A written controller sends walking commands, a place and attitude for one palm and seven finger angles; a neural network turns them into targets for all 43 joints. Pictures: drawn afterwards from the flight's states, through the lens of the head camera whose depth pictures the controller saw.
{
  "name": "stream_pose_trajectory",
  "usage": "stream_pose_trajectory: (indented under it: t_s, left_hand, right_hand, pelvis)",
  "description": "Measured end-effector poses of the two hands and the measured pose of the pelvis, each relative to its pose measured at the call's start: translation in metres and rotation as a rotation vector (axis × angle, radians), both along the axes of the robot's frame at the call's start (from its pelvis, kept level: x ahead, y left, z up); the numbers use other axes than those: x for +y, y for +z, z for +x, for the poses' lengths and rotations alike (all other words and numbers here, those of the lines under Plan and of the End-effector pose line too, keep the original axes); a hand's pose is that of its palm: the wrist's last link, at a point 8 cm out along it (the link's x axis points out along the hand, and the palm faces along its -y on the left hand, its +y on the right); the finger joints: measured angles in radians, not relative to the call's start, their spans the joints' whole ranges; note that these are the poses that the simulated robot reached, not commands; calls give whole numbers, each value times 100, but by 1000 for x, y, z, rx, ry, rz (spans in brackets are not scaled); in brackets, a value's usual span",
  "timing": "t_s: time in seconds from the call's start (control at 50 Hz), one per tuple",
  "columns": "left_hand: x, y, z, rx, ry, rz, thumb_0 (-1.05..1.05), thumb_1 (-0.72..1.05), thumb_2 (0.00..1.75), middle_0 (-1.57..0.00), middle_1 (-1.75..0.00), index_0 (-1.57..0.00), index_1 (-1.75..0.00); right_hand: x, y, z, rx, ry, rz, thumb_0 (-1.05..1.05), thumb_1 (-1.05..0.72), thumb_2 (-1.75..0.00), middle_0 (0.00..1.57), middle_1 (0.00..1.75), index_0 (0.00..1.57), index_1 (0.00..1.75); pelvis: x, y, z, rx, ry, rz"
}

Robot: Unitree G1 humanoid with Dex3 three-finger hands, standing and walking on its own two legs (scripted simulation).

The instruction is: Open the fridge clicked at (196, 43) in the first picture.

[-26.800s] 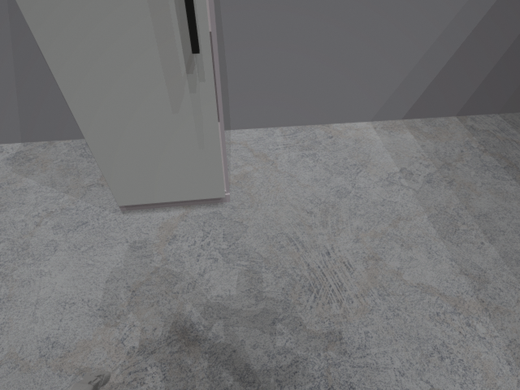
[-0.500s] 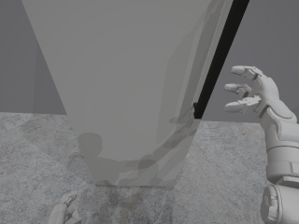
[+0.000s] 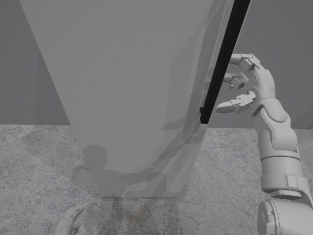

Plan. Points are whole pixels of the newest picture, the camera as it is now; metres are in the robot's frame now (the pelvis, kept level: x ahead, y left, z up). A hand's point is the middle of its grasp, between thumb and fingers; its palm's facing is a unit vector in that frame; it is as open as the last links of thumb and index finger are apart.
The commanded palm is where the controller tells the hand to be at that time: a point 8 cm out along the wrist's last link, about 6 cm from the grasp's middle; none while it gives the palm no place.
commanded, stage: feel for the door with the fingertips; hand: right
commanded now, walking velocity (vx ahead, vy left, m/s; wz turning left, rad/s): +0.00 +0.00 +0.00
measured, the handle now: (219, 59) +0.48 -0.12 +0.25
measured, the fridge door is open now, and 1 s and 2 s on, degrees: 0 0 0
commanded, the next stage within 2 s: slide the fingers in behind the handle in 0.72 s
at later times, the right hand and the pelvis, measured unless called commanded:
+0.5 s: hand (230, 80) +0.43 -0.14 +0.22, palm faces -0.04 +1.00 +0.00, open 13.9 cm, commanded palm +0.41 -0.20 +0.21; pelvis +0.00 +0.00 +0.00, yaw +1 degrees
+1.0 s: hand (226, 81) +0.43 -0.14 +0.21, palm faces -0.04 +1.00 +0.01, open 13.7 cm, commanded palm +0.41 -0.19 +0.21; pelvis +0.00 +0.00 +0.00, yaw +1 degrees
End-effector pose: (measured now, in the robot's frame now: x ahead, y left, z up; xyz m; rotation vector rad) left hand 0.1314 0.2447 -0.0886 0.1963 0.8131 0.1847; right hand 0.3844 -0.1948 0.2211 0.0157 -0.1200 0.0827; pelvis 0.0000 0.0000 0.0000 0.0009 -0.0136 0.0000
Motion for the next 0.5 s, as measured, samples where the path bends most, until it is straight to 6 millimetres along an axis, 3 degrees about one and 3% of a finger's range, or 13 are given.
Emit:
stream_pose_trajectory:
  t_s: [0.16,0.32,0.5]
  left_hand:
    - [-3,-2,-1,-3,13,-28,1,91,90,-20,-30,-20,-30]
    - [8,-7,-19,52,33,0,1,91,90,-20,-30,-20,-30]
    - [20,-13,-35,97,79,6,1,91,90,-20,-30,-20,-30]
  right_hand:
    - [-1,-13,11,173,-55,-28,-1,50,-30,31,121,30,120]
    - [-3,-5,20,79,-57,-8,-1,50,-30,31,120,30,120]
    - [-4,-2,28,102,-42,-17,-1,50,-30,32,122,31,120]
  pelvis:
    - [2,1,-3,1,3,1]
    - [6,1,-3,9,3,-1]
    - [4,1,4,20,11,-2]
